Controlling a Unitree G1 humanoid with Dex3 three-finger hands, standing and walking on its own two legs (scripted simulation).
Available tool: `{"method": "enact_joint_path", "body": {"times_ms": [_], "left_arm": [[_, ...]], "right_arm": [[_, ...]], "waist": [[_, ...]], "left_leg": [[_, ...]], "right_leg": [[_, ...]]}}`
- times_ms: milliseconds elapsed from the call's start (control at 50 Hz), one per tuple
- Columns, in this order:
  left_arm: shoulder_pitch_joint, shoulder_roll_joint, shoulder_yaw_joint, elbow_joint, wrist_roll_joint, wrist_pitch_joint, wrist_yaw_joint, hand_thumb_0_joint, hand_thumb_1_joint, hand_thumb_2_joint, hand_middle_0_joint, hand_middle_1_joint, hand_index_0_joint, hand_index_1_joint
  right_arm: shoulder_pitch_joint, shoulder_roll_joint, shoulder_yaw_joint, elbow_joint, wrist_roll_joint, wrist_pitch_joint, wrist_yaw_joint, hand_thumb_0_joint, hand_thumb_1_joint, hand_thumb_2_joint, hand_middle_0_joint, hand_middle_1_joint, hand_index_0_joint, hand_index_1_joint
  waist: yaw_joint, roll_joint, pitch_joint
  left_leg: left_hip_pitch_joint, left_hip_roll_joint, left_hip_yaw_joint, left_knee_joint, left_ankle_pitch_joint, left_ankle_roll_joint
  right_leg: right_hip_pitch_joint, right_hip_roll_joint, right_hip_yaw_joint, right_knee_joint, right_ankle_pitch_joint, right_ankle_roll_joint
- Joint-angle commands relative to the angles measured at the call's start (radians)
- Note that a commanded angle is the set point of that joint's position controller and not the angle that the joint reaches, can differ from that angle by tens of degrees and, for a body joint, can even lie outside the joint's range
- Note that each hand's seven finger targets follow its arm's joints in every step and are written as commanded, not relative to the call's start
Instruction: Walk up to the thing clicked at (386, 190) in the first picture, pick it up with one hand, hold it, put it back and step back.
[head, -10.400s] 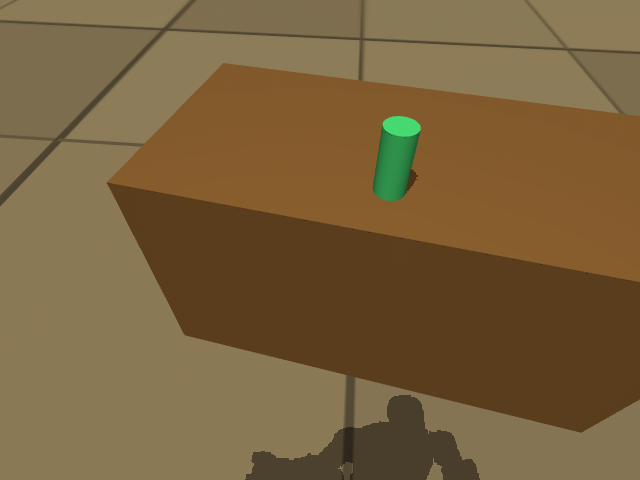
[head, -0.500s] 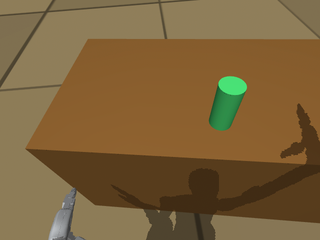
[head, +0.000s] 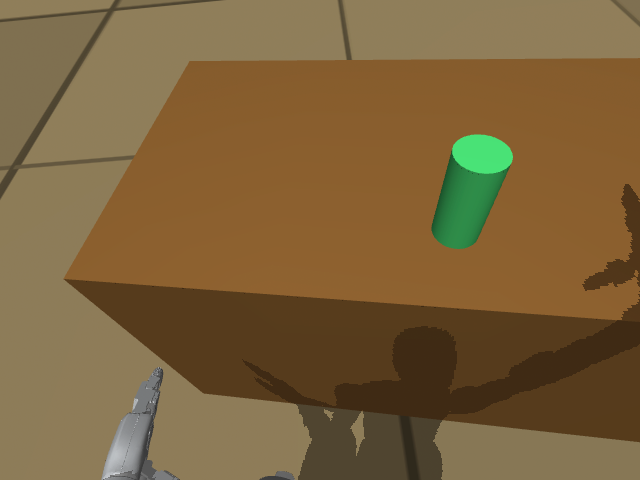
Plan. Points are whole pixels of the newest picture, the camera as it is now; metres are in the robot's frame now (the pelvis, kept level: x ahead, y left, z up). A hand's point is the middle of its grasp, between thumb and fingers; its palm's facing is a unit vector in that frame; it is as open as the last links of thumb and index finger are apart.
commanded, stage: go down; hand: right
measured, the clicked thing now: (466, 196) +0.52 -0.13 +0.04
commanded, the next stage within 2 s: approach in 0.52 s
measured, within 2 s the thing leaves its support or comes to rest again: neither
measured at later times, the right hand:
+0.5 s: hand out of the picture +0.47 -0.33 +0.15, palm faces +0.06 +1.00 +0.02, open 17.8 cm
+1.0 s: hand (580, 220) +0.48 -0.26 +0.06, palm faces -0.05 +1.00 +0.07, open 17.8 cm
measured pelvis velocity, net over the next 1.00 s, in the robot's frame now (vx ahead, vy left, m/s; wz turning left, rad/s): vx -0.01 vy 0.00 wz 0.00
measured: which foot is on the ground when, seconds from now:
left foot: down 0.00-1.00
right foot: down 0.00-1.00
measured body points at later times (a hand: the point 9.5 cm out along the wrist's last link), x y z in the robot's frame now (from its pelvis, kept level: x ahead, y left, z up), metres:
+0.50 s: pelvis +0.00 +0.00 -0.01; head +0.09 -0.03 +0.43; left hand +0.15 +0.26 -0.05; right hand +0.46 -0.38 +0.15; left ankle +0.02 +0.14 -0.70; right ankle +0.00 -0.11 -0.70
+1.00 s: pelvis -0.01 +0.00 -0.03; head +0.10 -0.04 +0.41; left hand +0.15 +0.25 -0.06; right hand +0.47 -0.31 +0.06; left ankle +0.02 +0.14 -0.70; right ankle +0.00 -0.11 -0.70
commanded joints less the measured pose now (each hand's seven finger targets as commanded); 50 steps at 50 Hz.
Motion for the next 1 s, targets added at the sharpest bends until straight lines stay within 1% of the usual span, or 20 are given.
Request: {"method": "enact_joint_path", "body": {"times_ms": [0,60,100,120,220,240,280,300,420,480,500,640,680,760,780,820,880,900,940,980], "left_arm": [[-0.004,0.15,0.069,-0.165,-0.003,-0.059,0.003,0.0,-0.566,0.067,-0.046,-0.047,-0.037,-0.056],[0.038,0.159,0.085,-0.128,0.002,-0.06,0.0,0.0,-0.565,0.066,-0.045,-0.047,-0.037,-0.056],[0.011,0.149,0.07,-0.145,0.006,-0.065,-0.002,0.0,-0.565,0.067,-0.044,-0.046,-0.036,-0.055],[0.012,0.167,0.088,-0.165,0.004,-0.066,-0.003,0.0,-0.566,0.067,-0.045,-0.047,-0.037,-0.056],[0.012,0.175,0.092,-0.192,0.002,-0.062,0.001,0.0,-0.568,0.071,-0.043,-0.046,-0.033,-0.056],[-0.008,0.196,0.113,-0.213,-0.001,-0.062,0.005,0.0,-0.566,0.071,-0.042,-0.046,-0.033,-0.055],[0.056,0.164,0.09,-0.12,0.002,-0.05,0.004,0.0,-0.572,0.075,-0.043,-0.046,-0.032,-0.058],[-0.013,0.17,0.083,-0.2,-0.004,-0.056,0.002,0.0,-0.568,0.073,-0.042,-0.045,-0.032,-0.056],[0.019,0.135,0.057,-0.193,0.002,-0.05,-0.002,0.0,-0.565,0.067,-0.043,-0.044,-0.034,-0.053],[0.05,0.161,0.095,-0.19,0.003,-0.051,-0.005,0.0,-0.56,0.062,-0.043,-0.044,-0.035,-0.052],[0.024,0.187,0.11,-0.233,0.001,-0.055,-0.003,0.0,-0.562,0.062,-0.045,-0.044,-0.036,-0.053],[0.043,0.142,0.067,-0.217,0.0,-0.049,-0.01,0.0,-0.565,0.056,-0.048,-0.045,-0.038,-0.055],[0.083,0.14,0.076,-0.162,0.004,-0.04,-0.015,0.0,-0.559,0.053,-0.047,-0.048,-0.04,-0.055],[0.022,0.183,0.117,-0.204,0.018,-0.049,-0.023,0.0,-0.557,0.052,-0.049,-0.047,-0.041,-0.055],[-0.008,0.157,0.088,-0.235,0.017,-0.052,-0.029,0.0,-0.554,0.049,-0.049,-0.049,-0.043,-0.055],[-0.063,0.143,0.069,-0.321,0.014,-0.061,-0.034,0.0,-0.559,0.053,-0.051,-0.049,-0.044,-0.056],[0.038,0.151,0.088,-0.312,0.017,-0.062,-0.033,0.0,-0.555,0.052,-0.051,-0.05,-0.045,-0.056],[0.113,0.154,0.098,-0.252,0.018,-0.048,-0.036,0.0,-0.548,0.048,-0.051,-0.052,-0.048,-0.055],[0.108,0.16,0.108,-0.319,0.02,-0.042,-0.045,0.0,-0.548,0.05,-0.049,-0.053,-0.046,-0.056],[0.06,0.152,0.109,-0.376,0.03,-0.048,-0.052,0.0,-0.541,0.043,-0.051,-0.052,-0.051,-0.052]], "right_arm": [[-0.412,-0.348,-0.027,-0.209,0.015,-0.073,0.004,0.0,0.611,-0.027,0.05,0.051,0.052,0.051],[-0.435,-0.33,-0.011,-0.234,0.018,-0.073,0.011,0.0,0.611,-0.024,0.053,0.05,0.052,0.05],[-0.395,-0.325,-0.01,-0.17,0.018,-0.072,0.014,0.0,0.611,-0.026,0.048,0.052,0.05,0.052],[-0.427,-0.358,-0.031,-0.233,0.018,-0.074,0.013,0.0,0.611,-0.029,0.051,0.051,0.05,0.05],[-0.451,-0.397,-0.065,-0.267,0.018,-0.074,0.009,0.0,0.611,-0.017,0.056,0.047,0.054,0.047],[-0.475,-0.402,-0.069,-0.291,0.02,-0.071,0.008,0.0,0.611,-0.021,0.05,0.05,0.05,0.049],[-0.429,-0.381,-0.058,-0.241,0.018,-0.064,0.004,0.0,0.611,-0.024,0.051,0.05,0.05,0.049],[-0.43,-0.399,-0.073,-0.242,0.016,-0.063,-0.002,0.0,0.611,-0.019,0.056,0.048,0.054,0.048],[-0.381,-0.356,-0.038,-0.132,-0.013,-0.053,0.002,0.0,0.611,-0.024,0.052,0.051,0.052,0.051],[-0.399,-0.339,-0.017,-0.192,-0.011,-0.052,0.013,0.0,0.611,-0.02,0.053,0.051,0.052,0.05],[-0.379,-0.353,-0.035,-0.182,0.001,-0.051,0.016,0.0,0.611,-0.024,0.053,0.052,0.053,0.051],[-0.422,-0.388,-0.068,-0.234,0.015,-0.079,0.019,0.0,0.611,-0.026,0.047,0.046,0.048,0.046],[-0.381,-0.331,-0.037,-0.184,0.012,-0.071,0.018,0.0,0.611,-0.022,0.051,0.044,0.049,0.043],[-0.41,-0.255,0.01,-0.166,-0.003,-0.081,0.009,0.0,0.611,-0.025,0.048,0.047,0.048,0.046],[-0.387,-0.206,0.029,-0.117,-0.002,-0.083,0.008,0.0,0.611,-0.025,0.049,0.045,0.049,0.045],[-0.43,-0.154,0.045,-0.152,0.002,-0.111,0.002,0.0,0.611,-0.027,0.051,0.046,0.052,0.045],[-0.444,-0.106,0.065,-0.181,0.015,-0.145,-0.013,0.0,0.611,-0.032,0.047,0.047,0.051,0.047],[-0.419,-0.141,0.036,-0.156,0.011,-0.153,-0.03,0.0,0.611,-0.032,0.047,0.047,0.051,0.047],[-0.424,-0.114,0.033,-0.184,0.014,-0.171,-0.065,0.0,0.611,-0.029,0.047,0.046,0.049,0.046],[-0.417,-0.032,0.076,-0.152,-0.001,-0.185,-0.107,0.0,0.611,-0.035,0.046,0.049,0.048,0.049]], "waist": [[-0.011,-0.206,-0.393],[0.005,-0.248,-0.422],[0.01,-0.231,-0.366],[0.004,-0.26,-0.431],[-0.007,-0.255,-0.526],[-0.001,-0.25,-0.538],[-0.012,-0.263,-0.47],[-0.022,-0.246,-0.469],[-0.001,-0.189,-0.378],[0.01,-0.216,-0.438],[0.013,-0.192,-0.445],[0.004,-0.249,-0.473],[0.014,-0.247,-0.418],[0.04,-0.247,-0.41],[0.051,-0.215,-0.393],[0.06,-0.188,-0.456],[0.079,-0.221,-0.507],[0.082,-0.222,-0.486],[0.095,-0.221,-0.49],[0.092,-0.205,-0.433]], "left_leg": [[0.134,-0.022,0.01,-0.041,0.252,0.046],[0.079,-0.026,0.012,-0.027,0.249,0.048],[0.033,-0.027,0.015,-0.025,0.217,0.049],[0.062,-0.022,0.009,-0.021,0.238,0.05],[0.126,-0.02,0.009,-0.005,0.313,0.046],[0.122,-0.023,0.012,-0.003,0.312,0.047],[0.108,-0.025,0.017,-0.007,0.29,0.05],[0.118,-0.025,0.017,-0.011,0.287,0.05],[0.111,-0.025,0.012,-0.019,0.262,0.048],[0.12,-0.022,0.007,-0.009,0.306,0.046],[0.112,-0.025,0.011,-0.007,0.314,0.044],[0.076,-0.022,0.01,0.022,0.309,0.048],[0.023,-0.028,0.015,0.031,0.29,0.05],[-0.045,-0.028,0.012,0.054,0.261,0.054],[-0.048,-0.028,0.013,0.057,0.254,0.053],[-0.033,-0.027,0.016,0.072,0.243,0.049],[-0.064,-0.03,0.025,0.099,0.229,0.047],[-0.097,-0.033,0.029,0.104,0.214,0.045],[-0.106,-0.031,0.023,0.112,0.215,0.045],[-0.148,-0.029,0.014,0.132,0.164,0.049]], "right_leg": [[0.254,0.013,0.018,-0.088,0.355,-0.005],[0.296,0.007,0.023,-0.07,0.393,-0.001],[0.267,0.002,0.027,-0.058,0.38,0.002],[0.283,0.006,0.023,-0.057,0.386,0.001],[0.307,0.013,0.024,-0.032,0.455,-0.003],[0.315,0.012,0.027,-0.033,0.461,-0.004],[0.29,0.012,0.026,-0.048,0.454,0.002],[0.286,0.012,0.028,-0.045,0.458,0.0],[0.189,0.016,0.017,-0.055,0.357,-0.008],[0.239,0.016,0.015,-0.043,0.396,-0.008],[0.256,0.013,0.019,-0.035,0.42,-0.008],[0.263,0.012,0.027,-0.01,0.481,-0.003],[0.252,0.006,0.032,-0.002,0.507,0.001],[0.224,-0.003,0.035,0.025,0.487,0.004],[0.196,-0.002,0.037,0.034,0.459,-0.001],[0.173,0.004,0.04,0.045,0.385,-0.01],[0.195,0.005,0.044,0.053,0.368,-0.006],[0.193,0.005,0.047,0.059,0.372,-0.006],[0.184,0.007,0.043,0.07,0.367,-0.004],[0.096,0.012,0.031,0.09,0.27,-0.006]]}}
